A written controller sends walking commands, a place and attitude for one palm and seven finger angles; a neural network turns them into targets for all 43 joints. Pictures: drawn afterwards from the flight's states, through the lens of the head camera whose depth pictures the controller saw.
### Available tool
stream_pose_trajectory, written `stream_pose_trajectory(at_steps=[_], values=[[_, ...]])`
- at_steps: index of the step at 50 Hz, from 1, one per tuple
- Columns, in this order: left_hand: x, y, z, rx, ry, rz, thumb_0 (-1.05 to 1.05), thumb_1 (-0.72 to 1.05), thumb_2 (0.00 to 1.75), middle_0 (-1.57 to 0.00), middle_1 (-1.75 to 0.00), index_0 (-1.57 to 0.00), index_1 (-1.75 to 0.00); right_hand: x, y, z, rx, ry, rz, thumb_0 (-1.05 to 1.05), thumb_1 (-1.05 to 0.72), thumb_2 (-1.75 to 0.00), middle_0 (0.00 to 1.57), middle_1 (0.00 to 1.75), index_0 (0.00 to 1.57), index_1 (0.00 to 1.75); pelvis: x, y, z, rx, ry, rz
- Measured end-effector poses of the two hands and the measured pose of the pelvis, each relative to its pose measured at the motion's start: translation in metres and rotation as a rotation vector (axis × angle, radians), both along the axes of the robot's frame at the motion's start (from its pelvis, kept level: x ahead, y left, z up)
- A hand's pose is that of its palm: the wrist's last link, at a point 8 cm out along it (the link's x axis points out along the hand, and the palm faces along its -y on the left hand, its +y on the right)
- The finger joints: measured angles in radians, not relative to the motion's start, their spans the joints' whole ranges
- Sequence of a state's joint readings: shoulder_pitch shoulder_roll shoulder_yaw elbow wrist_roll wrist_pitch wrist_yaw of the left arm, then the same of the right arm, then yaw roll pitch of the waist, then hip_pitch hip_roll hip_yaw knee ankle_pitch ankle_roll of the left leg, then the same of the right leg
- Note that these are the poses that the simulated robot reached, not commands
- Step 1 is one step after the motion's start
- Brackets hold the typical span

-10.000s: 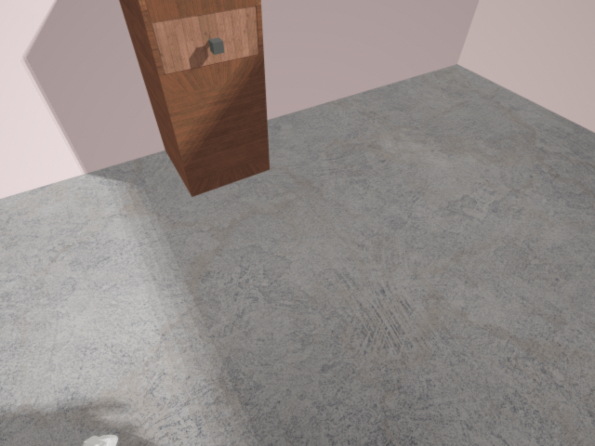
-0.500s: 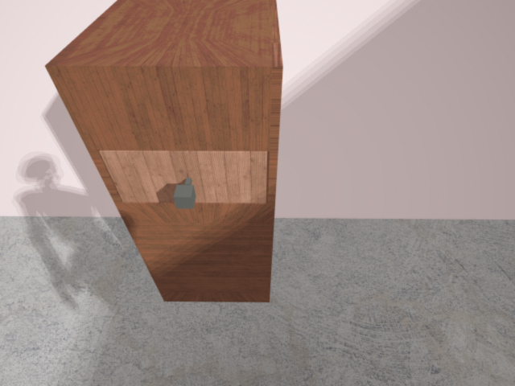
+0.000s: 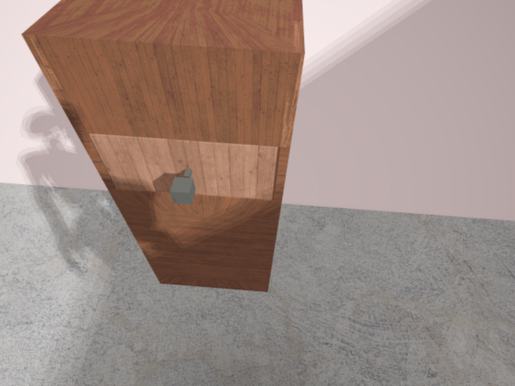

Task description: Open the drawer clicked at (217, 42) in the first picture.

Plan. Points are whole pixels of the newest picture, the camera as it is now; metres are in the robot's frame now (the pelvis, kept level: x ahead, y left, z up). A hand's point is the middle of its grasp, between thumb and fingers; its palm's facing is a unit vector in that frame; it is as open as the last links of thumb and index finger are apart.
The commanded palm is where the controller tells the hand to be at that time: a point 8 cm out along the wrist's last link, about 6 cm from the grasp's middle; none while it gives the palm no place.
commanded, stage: come to a stop and stand still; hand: left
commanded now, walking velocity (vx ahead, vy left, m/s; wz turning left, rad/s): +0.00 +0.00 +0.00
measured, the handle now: (185, 183) +0.50 +0.21 -0.06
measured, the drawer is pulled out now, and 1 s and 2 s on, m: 0.00 0.00 0.00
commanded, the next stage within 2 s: look again from close up in 1.18 s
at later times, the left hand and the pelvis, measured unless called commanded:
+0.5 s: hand out of the picture +0.03 +0.20 -0.17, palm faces +0.01 -0.97 -0.23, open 7.4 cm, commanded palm none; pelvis -0.01 +0.02 +0.00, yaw +0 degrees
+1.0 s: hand out of the picture +0.00 +0.17 -0.17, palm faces +0.01 -0.99 -0.15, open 7.4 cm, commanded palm none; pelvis +0.02 +0.01 +0.01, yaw +0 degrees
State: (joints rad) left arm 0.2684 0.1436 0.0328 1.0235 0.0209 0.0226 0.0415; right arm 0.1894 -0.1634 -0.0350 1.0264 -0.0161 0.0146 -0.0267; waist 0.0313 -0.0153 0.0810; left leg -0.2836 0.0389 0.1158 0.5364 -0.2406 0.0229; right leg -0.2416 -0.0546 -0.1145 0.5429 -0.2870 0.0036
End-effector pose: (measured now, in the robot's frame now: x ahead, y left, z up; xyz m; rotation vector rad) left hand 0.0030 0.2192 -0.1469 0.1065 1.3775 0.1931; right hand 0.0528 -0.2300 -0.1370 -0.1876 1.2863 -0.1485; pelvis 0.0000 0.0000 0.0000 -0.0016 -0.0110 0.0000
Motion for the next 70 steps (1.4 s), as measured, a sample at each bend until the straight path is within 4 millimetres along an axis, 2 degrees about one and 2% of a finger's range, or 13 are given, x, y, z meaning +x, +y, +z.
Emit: stream_pose_trajectory(at_steps=[5,10,18,25,31,37,51,60,70], values=[[-0.001,0.005,0.004,0.016,-0.01,-0.028,0.01,0.92,0.9,-0.2,-0.3,-0.2,-0.3,0.016,0.004,0.002,0.02,-0.066,0.001,0.0,-0.91,-0.9,0.2,0.3,0.2,0.3,-0.005,0.0,0.001,-0.003,0.0,-0.009],[0.0,0.008,0.007,0.018,-0.029,-0.043,0.01,0.91,0.9,-0.2,-0.3,-0.19,-0.3,0.013,0.008,0.004,0.034,-0.091,-0.007,0.0,-0.92,-0.9,0.2,0.3,0.2,0.3,-0.008,0.001,0.003,-0.003,-0.003,-0.011],[0.005,0.016,0.002,0.019,-0.066,-0.081,0.01,0.91,0.9,-0.2,-0.3,-0.2,-0.3,-0.017,0.006,0.001,0.016,-0.073,-0.019,-0.01,-0.92,-0.9,0.2,0.3,0.2,0.3,-0.01,0.011,-0.003,-0.019,-0.004,0.0],[0.02,0.032,0.011,0.042,-0.101,-0.089,0.01,0.91,0.9,-0.2,-0.3,-0.2,-0.3,-0.053,0.023,-0.006,0.048,0.033,-0.016,0.0,-0.91,-0.9,0.19,0.3,0.2,0.3,-0.005,0.02,-0.001,-0.008,0.001,0.006],[0.019,0.035,0.014,0.048,-0.071,-0.087,0.01,0.91,0.9,-0.2,-0.3,-0.19,-0.3,-0.066,0.037,-0.008,0.083,0.091,-0.019,0.0,-0.91,-0.9,0.2,0.3,0.2,0.3,-0.001,0.021,0.002,0.0,0.004,0.002],[0.011,0.026,0.012,0.029,-0.023,-0.077,0.01,0.91,0.9,-0.19,-0.3,-0.19,-0.3,-0.063,0.039,-0.008,0.087,0.109,-0.023,0.0,-0.91,-0.9,0.2,0.3,0.2,0.3,0.005,0.02,0.004,0.002,0.001,-0.003],[-0.003,-0.001,0.003,-0.038,0.042,-0.052,0.01,0.91,0.9,-0.2,-0.3,-0.2,-0.3,-0.04,0.024,0.0,0.039,0.095,-0.024,0.01,-0.92,-0.9,0.2,0.3,0.2,0.3,0.016,0.014,0.007,0.002,-0.007,-0.007],[-0.004,-0.004,0.004,-0.037,0.053,-0.044,0.01,0.91,0.9,-0.2,-0.3,-0.2,-0.3,-0.036,0.02,0.001,0.034,0.099,-0.024,0.01,-0.92,-0.9,0.2,0.3,0.2,0.3,0.021,0.01,0.008,0.002,-0.007,-0.008],[0.001,-0.003,0.006,-0.022,0.047,-0.042,0.01,0.91,0.9,-0.2,-0.3,-0.19,-0.3,-0.042,0.023,-0.001,0.052,0.121,-0.03,0.01,-0.92,-0.9,0.2,0.3,0.2,0.3,0.024,0.006,0.008,0.004,-0.009,-0.008]])
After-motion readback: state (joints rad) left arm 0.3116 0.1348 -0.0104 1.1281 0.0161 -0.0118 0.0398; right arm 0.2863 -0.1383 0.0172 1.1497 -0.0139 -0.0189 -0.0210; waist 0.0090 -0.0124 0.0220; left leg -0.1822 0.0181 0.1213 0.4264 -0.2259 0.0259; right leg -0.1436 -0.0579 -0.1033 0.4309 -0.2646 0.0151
